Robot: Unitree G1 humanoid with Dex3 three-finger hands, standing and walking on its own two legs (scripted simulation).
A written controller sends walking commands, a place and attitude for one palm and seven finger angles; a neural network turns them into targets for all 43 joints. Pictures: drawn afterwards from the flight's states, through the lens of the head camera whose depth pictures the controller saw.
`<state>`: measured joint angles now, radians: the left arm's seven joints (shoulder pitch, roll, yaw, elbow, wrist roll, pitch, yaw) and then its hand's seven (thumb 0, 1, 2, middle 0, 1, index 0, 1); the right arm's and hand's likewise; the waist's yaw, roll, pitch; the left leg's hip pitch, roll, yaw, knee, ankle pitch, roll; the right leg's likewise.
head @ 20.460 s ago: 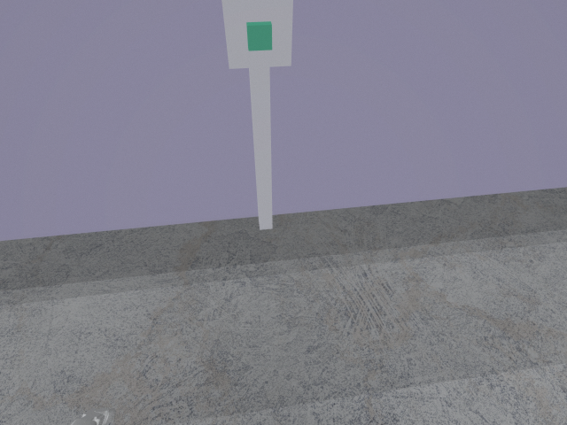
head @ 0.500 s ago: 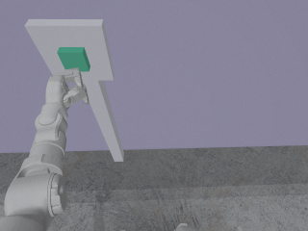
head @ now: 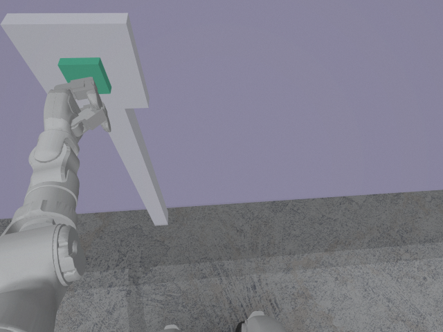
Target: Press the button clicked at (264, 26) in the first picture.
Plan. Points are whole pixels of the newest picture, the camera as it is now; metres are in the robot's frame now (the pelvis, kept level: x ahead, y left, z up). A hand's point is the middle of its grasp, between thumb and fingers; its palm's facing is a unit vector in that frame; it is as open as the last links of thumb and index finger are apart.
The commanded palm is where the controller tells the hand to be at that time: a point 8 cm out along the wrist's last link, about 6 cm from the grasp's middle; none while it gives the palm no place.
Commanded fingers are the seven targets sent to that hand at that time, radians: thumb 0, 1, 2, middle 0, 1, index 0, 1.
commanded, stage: press the button with the knuckle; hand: left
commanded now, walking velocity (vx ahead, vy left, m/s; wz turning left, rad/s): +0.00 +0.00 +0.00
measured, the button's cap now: (87, 74) +0.54 +0.21 +0.13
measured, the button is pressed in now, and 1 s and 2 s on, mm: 4 10 0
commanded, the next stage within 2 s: hold the button down briefly in 0.38 s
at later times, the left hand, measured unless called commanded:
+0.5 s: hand (100, 106) +0.49 +0.19 +0.10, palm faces +0.02 -1.00 -0.02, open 2.9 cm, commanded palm +0.50 +0.24 +0.11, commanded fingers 0.00 0.90 0.90 -1.30 -1.50 -1.30 -1.50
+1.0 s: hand (99, 108) +0.49 +0.19 +0.10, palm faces +0.03 -1.00 -0.01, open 3.0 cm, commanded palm +0.47 +0.24 +0.11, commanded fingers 0.00 0.90 0.90 -1.30 -1.50 -1.30 -1.50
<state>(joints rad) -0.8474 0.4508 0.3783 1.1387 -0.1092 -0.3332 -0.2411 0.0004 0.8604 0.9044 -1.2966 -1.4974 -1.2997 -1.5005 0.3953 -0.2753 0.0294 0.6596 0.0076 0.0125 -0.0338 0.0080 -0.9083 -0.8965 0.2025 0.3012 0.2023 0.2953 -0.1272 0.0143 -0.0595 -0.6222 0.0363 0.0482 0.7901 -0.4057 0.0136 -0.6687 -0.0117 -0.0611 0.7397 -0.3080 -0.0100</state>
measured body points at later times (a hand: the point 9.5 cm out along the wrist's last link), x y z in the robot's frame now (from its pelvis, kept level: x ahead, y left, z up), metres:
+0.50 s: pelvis -0.02 +0.00 -0.01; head +0.09 +0.01 +0.43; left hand +0.49 +0.25 +0.11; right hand -0.02 -0.27 -0.12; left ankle -0.02 +0.11 -0.71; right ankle +0.03 -0.12 -0.71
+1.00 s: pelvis -0.03 +0.00 -0.01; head +0.08 +0.02 +0.42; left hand +0.48 +0.25 +0.10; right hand -0.04 -0.26 -0.12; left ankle -0.02 +0.11 -0.71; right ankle +0.03 -0.12 -0.71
